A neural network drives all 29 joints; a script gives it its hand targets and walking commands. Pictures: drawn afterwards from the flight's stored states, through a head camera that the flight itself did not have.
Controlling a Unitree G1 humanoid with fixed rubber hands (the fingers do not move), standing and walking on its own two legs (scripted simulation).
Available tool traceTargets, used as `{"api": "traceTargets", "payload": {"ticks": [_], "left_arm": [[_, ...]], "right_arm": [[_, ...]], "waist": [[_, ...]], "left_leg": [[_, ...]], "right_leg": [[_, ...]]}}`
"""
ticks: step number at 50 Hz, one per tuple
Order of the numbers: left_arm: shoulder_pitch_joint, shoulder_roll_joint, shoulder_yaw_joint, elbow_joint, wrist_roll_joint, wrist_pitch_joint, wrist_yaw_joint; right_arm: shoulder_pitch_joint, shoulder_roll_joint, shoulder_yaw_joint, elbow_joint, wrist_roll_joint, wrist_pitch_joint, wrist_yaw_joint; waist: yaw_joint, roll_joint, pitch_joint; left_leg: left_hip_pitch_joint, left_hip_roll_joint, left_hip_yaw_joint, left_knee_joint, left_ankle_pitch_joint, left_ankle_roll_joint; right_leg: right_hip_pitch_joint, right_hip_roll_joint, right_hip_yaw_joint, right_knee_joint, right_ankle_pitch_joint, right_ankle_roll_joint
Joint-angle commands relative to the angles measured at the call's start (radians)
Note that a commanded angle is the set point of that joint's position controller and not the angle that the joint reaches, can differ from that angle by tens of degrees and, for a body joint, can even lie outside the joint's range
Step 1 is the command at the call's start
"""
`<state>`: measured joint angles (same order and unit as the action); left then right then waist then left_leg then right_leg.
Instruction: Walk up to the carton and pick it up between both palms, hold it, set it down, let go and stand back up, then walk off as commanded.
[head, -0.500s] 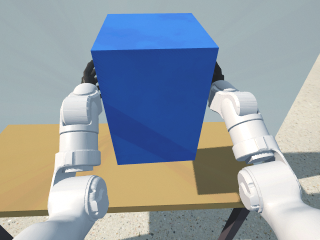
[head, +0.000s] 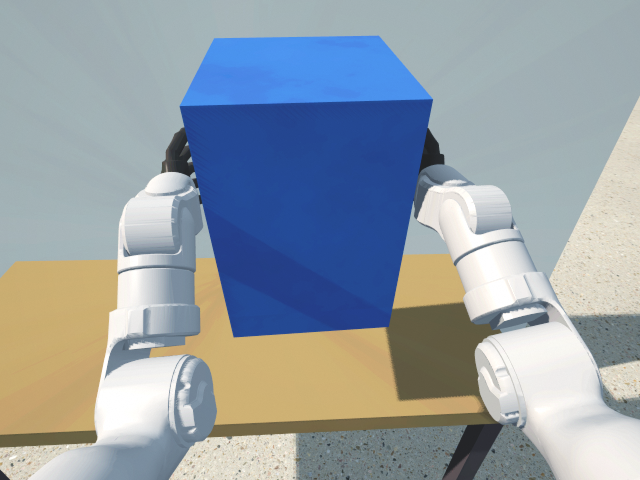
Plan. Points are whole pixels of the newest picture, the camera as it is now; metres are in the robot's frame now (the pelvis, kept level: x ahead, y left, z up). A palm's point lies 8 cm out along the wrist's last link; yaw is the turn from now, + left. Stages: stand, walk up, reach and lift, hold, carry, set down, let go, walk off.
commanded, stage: hold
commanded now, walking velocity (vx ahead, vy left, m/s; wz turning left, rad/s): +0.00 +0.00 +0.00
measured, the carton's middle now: (305, 188) +0.39 +0.01 +0.25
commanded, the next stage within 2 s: none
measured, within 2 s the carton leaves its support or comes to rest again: neither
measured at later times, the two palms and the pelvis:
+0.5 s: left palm (183, 191) +0.38 +0.16 +0.26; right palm (422, 184) +0.38 -0.14 +0.26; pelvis +0.00 +0.00 +0.00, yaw +0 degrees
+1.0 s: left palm (177, 189) +0.37 +0.16 +0.26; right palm (425, 181) +0.37 -0.13 +0.27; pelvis +0.00 +0.00 +0.00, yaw +0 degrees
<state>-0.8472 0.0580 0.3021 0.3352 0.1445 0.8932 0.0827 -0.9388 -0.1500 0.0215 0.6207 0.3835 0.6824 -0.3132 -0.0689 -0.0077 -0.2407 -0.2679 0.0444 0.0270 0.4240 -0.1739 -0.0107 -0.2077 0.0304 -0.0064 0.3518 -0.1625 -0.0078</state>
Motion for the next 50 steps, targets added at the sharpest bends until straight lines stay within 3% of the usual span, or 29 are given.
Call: {"api": "traceTargets", "payload": {"ticks": [1,2,4,5,8,9,11,12,13,14,15,16,18,22,24,27,29,30,32,33,36,37,39,40,42,44,48,49,50], "left_arm": [[-0.917,-0.653,-0.433,-0.142,-0.152,-0.096,-0.169],[-0.937,-0.66,-0.43,-0.142,-0.154,-0.101,-0.167],[-0.944,-0.671,-0.431,-0.122,-0.159,-0.105,-0.163],[-0.92,-0.649,-0.408,-0.083,-0.141,-0.101,-0.166],[-0.933,-0.665,-0.426,-0.102,-0.163,-0.113,-0.167],[-0.927,-0.664,-0.405,-0.091,-0.154,-0.116,-0.165],[-0.915,-0.639,-0.382,-0.042,-0.134,-0.116,-0.168],[-0.929,-0.631,-0.384,-0.082,-0.138,-0.118,-0.17],[-0.937,-0.634,-0.396,-0.114,-0.157,-0.125,-0.164],[-0.909,-0.655,-0.419,-0.116,-0.167,-0.122,-0.165],[-0.887,-0.64,-0.414,-0.143,-0.149,-0.118,-0.161],[-0.9,-0.641,-0.431,-0.188,-0.158,-0.123,-0.156],[-0.903,-0.623,-0.424,-0.169,-0.156,-0.121,-0.158],[-0.91,-0.652,-0.474,-0.244,-0.183,-0.117,-0.148],[-0.874,-0.641,-0.459,-0.236,-0.171,-0.11,-0.153],[-0.876,-0.658,-0.515,-0.285,-0.201,-0.111,-0.145],[-0.851,-0.659,-0.504,-0.254,-0.199,-0.098,-0.15],[-0.891,-0.66,-0.517,-0.299,-0.203,-0.105,-0.151],[-0.865,-0.652,-0.488,-0.244,-0.17,-0.092,-0.154],[-0.855,-0.651,-0.465,-0.204,-0.169,-0.089,-0.16],[-0.854,-0.63,-0.407,-0.153,-0.124,-0.085,-0.174],[-0.886,-0.639,-0.425,-0.172,-0.131,-0.085,-0.174],[-0.858,-0.626,-0.382,-0.094,-0.1,-0.077,-0.181],[-0.861,-0.629,-0.384,-0.106,-0.102,-0.08,-0.187],[-0.878,-0.625,-0.38,-0.092,-0.114,-0.086,-0.187],[-0.886,-0.633,-0.395,-0.106,-0.13,-0.091,-0.188],[-0.924,-0.64,-0.416,-0.103,-0.155,-0.108,-0.172],[-0.933,-0.648,-0.427,-0.115,-0.152,-0.107,-0.17],[-0.945,-0.653,-0.42,-0.1,-0.16,-0.112,-0.17]], "right_arm": [[-0.994,0.683,0.216,-0.355,0.191,-0.069,0.156],[-0.993,0.697,0.226,-0.333,0.189,-0.072,0.165],[-1.003,0.681,0.205,-0.319,0.165,-0.079,0.174],[-1.01,0.68,0.198,-0.299,0.163,-0.08,0.176],[-0.977,0.679,0.184,-0.276,0.15,-0.084,0.181],[-1.016,0.685,0.197,-0.308,0.16,-0.09,0.185],[-0.981,0.67,0.169,-0.229,0.118,-0.084,0.186],[-0.984,0.686,0.19,-0.253,0.13,-0.087,0.191],[-0.998,0.686,0.208,-0.299,0.142,-0.093,0.19],[-1.004,0.679,0.216,-0.329,0.158,-0.098,0.186],[-0.993,0.684,0.245,-0.35,0.177,-0.093,0.179],[-0.957,0.69,0.258,-0.343,0.179,-0.087,0.174],[-0.977,0.694,0.264,-0.357,0.181,-0.084,0.171],[-0.953,0.67,0.262,-0.42,0.208,-0.085,0.162],[-0.951,0.695,0.289,-0.458,0.214,-0.081,0.153],[-0.97,0.71,0.323,-0.543,0.231,-0.084,0.144],[-0.962,0.681,0.3,-0.522,0.233,-0.075,0.138],[-0.921,0.701,0.297,-0.483,0.232,-0.069,0.135],[-0.914,0.694,0.283,-0.45,0.224,-0.06,0.13],[-0.945,0.687,0.272,-0.454,0.213,-0.059,0.128],[-0.909,0.679,0.258,-0.343,0.204,-0.044,0.138],[-0.898,0.666,0.235,-0.321,0.198,-0.045,0.142],[-0.927,0.658,0.211,-0.292,0.185,-0.05,0.146],[-0.958,0.675,0.217,-0.319,0.182,-0.053,0.144],[-0.999,0.668,0.231,-0.32,0.195,-0.06,0.153],[-1.002,0.668,0.227,-0.339,0.193,-0.069,0.15],[-1.035,0.69,0.225,-0.362,0.175,-0.083,0.165],[-1.005,0.669,0.198,-0.332,0.167,-0.082,0.166],[-1.017,0.69,0.212,-0.321,0.16,-0.085,0.169]], "waist": [[0.0,0.09,-0.371],[0.01,0.095,-0.349],[-0.007,0.095,-0.324],[0.01,0.071,-0.315],[-0.02,0.082,-0.312],[0.001,0.074,-0.323],[-0.008,0.059,-0.242],[0.01,0.049,-0.286],[0.003,0.04,-0.359],[-0.004,0.075,-0.388],[0.01,0.062,-0.397],[-0.005,0.08,-0.426],[0.013,0.039,-0.402],[-0.014,0.106,-0.467],[0.008,0.054,-0.463],[0.004,0.077,-0.529],[-0.008,0.081,-0.482],[-0.014,0.101,-0.505],[-0.006,0.105,-0.438],[-0.01,0.076,-0.407],[0.008,0.062,-0.327],[-0.014,0.095,-0.312],[-0.003,0.082,-0.251],[0.005,0.045,-0.279],[0.016,0.041,-0.308],[-0.008,0.06,-0.343],[0.008,0.068,-0.356],[-0.008,0.102,-0.362],[-0.001,0.07,-0.349]], "left_leg": [[0.246,-0.086,-0.063,-0.045,0.164,-0.034],[0.243,-0.084,-0.064,-0.055,0.127,-0.033],[0.223,-0.075,-0.068,-0.065,0.082,-0.032],[0.212,-0.075,-0.062,-0.066,0.059,-0.024],[0.202,-0.07,-0.063,-0.07,0.071,-0.035],[0.201,-0.076,-0.058,-0.077,0.061,-0.027],[0.184,-0.077,-0.057,-0.094,-0.021,-0.013],[0.19,-0.075,-0.054,-0.09,0.009,-0.012],[0.224,-0.074,-0.059,-0.079,0.052,-0.011],[0.243,-0.075,-0.058,-0.069,0.102,-0.023],[0.263,-0.079,-0.059,-0.054,0.156,-0.019],[0.277,-0.083,-0.063,-0.046,0.188,-0.023],[0.259,-0.087,-0.059,-0.047,0.158,-0.014],[0.303,-0.089,-0.065,-0.017,0.264,-0.04],[0.298,-0.09,-0.067,-0.011,0.273,-0.024],[0.323,-0.102,-0.064,0.009,0.325,-0.03],[0.324,-0.096,-0.069,0.016,0.341,-0.034],[0.338,-0.099,-0.064,0.017,0.345,-0.04],[0.308,-0.101,-0.064,0.005,0.309,-0.035],[0.295,-0.098,-0.062,-0.004,0.286,-0.03],[0.262,-0.093,-0.057,-0.034,0.198,-0.024],[0.255,-0.091,-0.062,-0.047,0.164,-0.036],[0.229,-0.09,-0.054,-0.059,0.138,-0.026],[0.232,-0.09,-0.054,-0.062,0.149,-0.022],[0.229,-0.084,-0.059,-0.057,0.144,-0.018],[0.23,-0.086,-0.053,-0.057,0.138,-0.02],[0.221,-0.083,-0.06,-0.054,0.097,-0.018],[0.238,-0.083,-0.059,-0.06,0.089,-0.031],[0.213,-0.083,-0.057,-0.065,0.073,-0.021]], "right_leg": [[0.183,0.067,0.016,-0.073,0.149,0.041],[0.166,0.063,0.018,-0.079,0.115,0.04],[0.147,0.061,0.021,-0.081,0.083,0.029],[0.146,0.061,0.019,-0.084,0.062,0.033],[0.168,0.061,0.022,-0.078,0.097,0.029],[0.162,0.058,0.019,-0.086,0.077,0.033],[0.117,0.045,0.019,-0.096,0.01,0.035],[0.154,0.05,0.019,-0.086,0.031,0.034],[0.169,0.053,0.021,-0.079,0.08,0.034],[0.184,0.055,0.019,-0.076,0.125,0.034],[0.203,0.062,0.016,-0.074,0.164,0.04],[0.213,0.062,0.016,-0.065,0.196,0.04],[0.202,0.065,0.018,-0.068,0.169,0.048],[0.224,0.073,0.014,-0.053,0.262,0.044],[0.232,0.078,0.013,-0.048,0.276,0.053],[0.249,0.077,0.012,-0.044,0.339,0.058],[0.233,0.079,0.015,-0.044,0.35,0.058],[0.251,0.074,0.014,-0.043,0.364,0.059],[0.231,0.072,0.015,-0.047,0.322,0.061],[0.227,0.068,0.018,-0.058,0.311,0.067],[0.211,0.067,0.018,-0.071,0.203,0.06],[0.203,0.062,0.02,-0.072,0.172,0.05],[0.184,0.053,0.022,-0.083,0.152,0.052],[0.194,0.061,0.015,-0.081,0.162,0.058],[0.193,0.066,0.021,-0.081,0.131,0.052],[0.211,0.059,0.02,-0.076,0.151,0.05],[0.166,0.058,0.026,-0.081,0.094,0.039],[0.159,0.055,0.021,-0.079,0.091,0.033],[0.168,0.057,0.024,-0.086,0.076,0.036]]}}
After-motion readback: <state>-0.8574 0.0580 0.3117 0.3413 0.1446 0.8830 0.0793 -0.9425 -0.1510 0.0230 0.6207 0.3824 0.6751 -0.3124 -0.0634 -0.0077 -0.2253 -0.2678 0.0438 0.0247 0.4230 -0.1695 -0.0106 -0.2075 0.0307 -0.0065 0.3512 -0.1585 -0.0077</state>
